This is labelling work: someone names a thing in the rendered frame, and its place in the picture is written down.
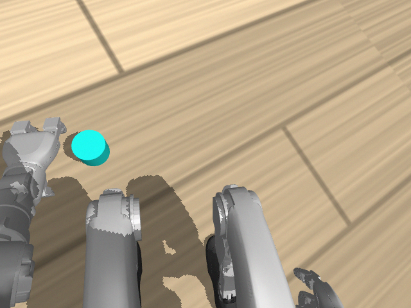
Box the right robot hand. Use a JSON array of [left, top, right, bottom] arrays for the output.
[[293, 268, 344, 308]]

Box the left robot arm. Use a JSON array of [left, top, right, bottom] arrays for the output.
[[0, 162, 46, 308]]

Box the left robot hand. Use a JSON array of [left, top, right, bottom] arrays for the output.
[[2, 117, 67, 198]]

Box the right robot foot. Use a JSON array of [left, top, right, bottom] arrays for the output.
[[205, 235, 237, 308]]

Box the tin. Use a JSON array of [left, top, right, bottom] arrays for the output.
[[71, 130, 110, 166]]

